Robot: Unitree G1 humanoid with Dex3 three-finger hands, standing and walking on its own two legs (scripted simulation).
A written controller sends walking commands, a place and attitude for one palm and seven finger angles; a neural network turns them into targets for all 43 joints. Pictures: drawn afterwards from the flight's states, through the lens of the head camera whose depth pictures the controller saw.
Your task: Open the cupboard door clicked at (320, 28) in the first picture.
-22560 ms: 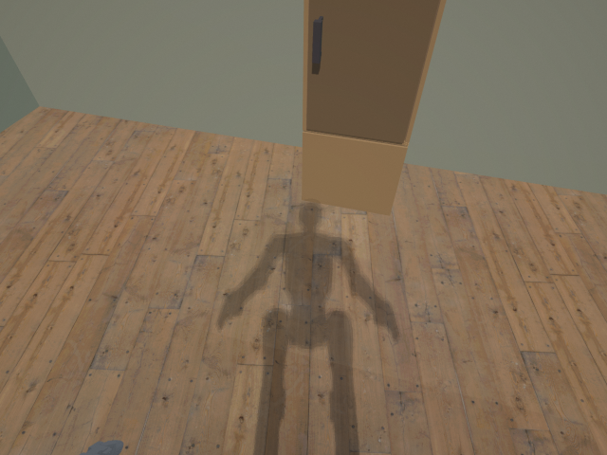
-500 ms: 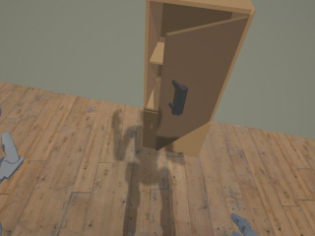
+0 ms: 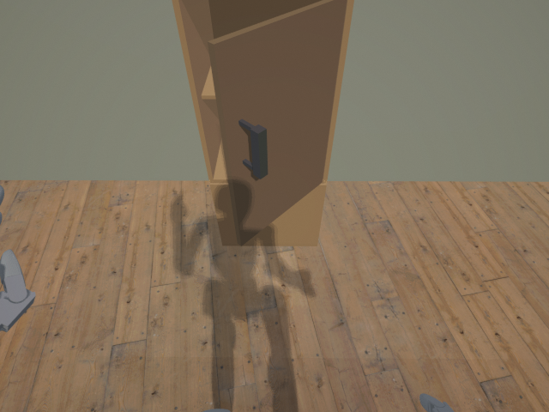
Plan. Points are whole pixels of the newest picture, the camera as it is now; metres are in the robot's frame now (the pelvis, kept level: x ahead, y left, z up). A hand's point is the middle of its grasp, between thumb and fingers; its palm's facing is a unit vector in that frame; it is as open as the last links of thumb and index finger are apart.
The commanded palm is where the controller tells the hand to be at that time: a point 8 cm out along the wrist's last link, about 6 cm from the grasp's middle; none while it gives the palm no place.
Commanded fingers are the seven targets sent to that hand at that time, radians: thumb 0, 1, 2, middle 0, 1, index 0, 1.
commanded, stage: stop stepping back and stand still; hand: left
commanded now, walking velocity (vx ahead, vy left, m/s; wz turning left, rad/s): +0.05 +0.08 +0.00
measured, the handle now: (252, 148) +0.65 +0.08 +0.02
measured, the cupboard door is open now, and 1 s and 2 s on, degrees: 46 46 46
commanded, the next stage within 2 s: let the arm hang, fingers relaxed in 0.86 s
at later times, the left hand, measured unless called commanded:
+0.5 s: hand (54, 263) +0.24 +0.27 +0.16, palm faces +0.35 -0.80 -0.49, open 7.4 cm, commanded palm +0.18 +0.31 +0.18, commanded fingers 0.00 0.90 0.90 -0.20 -0.30 -0.20 -0.30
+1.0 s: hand (34, 282) +0.24 +0.30 +0.13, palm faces +0.30 -0.80 -0.51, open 7.4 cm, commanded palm none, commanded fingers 0.00 0.90 0.90 -0.20 -0.30 -0.20 -0.30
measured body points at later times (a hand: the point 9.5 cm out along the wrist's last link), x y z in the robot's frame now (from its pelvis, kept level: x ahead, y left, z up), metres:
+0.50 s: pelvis +0.03 +0.02 +0.00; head +0.05 +0.01 +0.45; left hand +0.22 +0.31 +0.19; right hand +0.20 -0.21 -0.08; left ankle +0.06 +0.14 -0.74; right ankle -0.02 -0.05 -0.74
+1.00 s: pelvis +0.02 +0.04 +0.00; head +0.03 +0.04 +0.45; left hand +0.21 +0.34 +0.16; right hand +0.17 -0.20 -0.09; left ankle +0.06 +0.14 -0.74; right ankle -0.02 -0.05 -0.74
